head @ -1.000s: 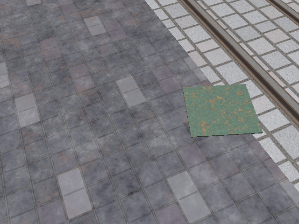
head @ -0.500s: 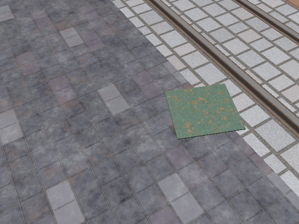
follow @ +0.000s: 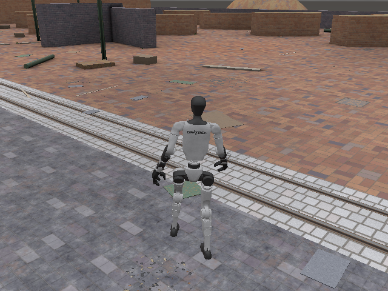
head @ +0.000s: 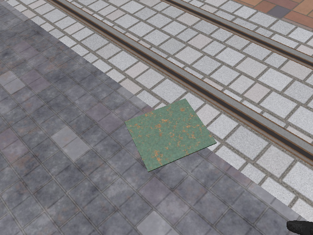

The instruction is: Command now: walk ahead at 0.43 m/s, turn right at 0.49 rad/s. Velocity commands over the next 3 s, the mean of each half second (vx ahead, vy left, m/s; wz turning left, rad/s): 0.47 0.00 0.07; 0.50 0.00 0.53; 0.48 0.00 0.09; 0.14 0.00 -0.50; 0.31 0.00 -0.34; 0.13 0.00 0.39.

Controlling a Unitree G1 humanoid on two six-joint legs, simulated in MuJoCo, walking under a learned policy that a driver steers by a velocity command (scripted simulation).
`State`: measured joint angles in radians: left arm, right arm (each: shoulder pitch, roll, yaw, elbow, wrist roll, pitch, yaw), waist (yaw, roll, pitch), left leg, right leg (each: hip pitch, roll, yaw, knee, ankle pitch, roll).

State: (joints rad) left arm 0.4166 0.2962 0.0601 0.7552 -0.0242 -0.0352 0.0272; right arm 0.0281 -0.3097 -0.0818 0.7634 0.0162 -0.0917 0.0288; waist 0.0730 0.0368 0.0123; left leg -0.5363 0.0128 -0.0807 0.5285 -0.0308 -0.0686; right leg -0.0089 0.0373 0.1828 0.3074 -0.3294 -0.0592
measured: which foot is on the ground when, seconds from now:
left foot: up 0.00-0.08, down 0.10-0.52, up 0.54-1.00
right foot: down 0.00-0.10, up 0.12-0.50, down 0.52-1.00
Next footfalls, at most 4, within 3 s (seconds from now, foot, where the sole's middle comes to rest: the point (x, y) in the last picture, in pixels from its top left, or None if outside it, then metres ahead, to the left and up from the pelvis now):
0.10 left None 0.20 0.15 -0.78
0.52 right None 0.46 -0.10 -0.78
1.02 left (140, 191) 0.67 0.22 -0.78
1.54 right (159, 127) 1.04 0.16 -0.78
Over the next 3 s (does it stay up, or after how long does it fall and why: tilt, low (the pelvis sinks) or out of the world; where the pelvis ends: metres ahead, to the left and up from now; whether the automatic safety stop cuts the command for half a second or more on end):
stays up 1.19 0.21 -0.01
